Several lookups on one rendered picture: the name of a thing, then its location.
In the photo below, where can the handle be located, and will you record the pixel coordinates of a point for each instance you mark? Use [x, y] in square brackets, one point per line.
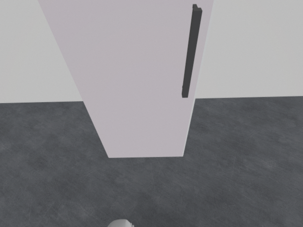
[191, 50]

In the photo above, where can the fridge door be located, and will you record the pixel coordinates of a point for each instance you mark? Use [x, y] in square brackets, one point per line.
[127, 59]

